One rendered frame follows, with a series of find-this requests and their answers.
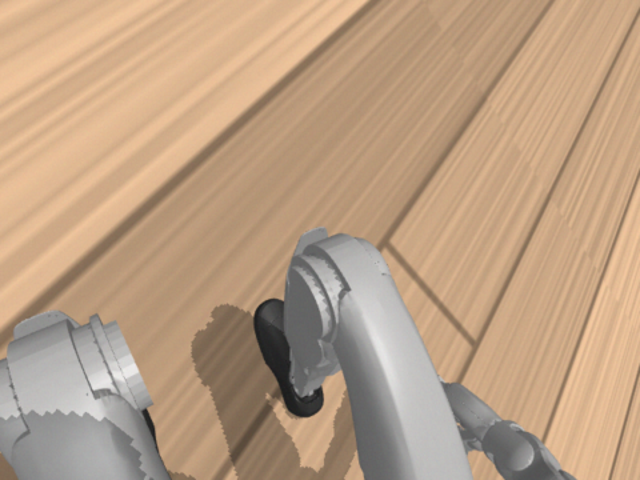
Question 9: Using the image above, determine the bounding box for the right robot hand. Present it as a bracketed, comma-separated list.
[438, 375, 503, 456]

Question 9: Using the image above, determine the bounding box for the left robot foot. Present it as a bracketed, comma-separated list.
[142, 408, 172, 480]

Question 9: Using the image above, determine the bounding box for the right robot foot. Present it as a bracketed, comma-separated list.
[254, 299, 324, 418]

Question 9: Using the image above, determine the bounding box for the right robot arm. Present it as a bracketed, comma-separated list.
[481, 420, 577, 480]

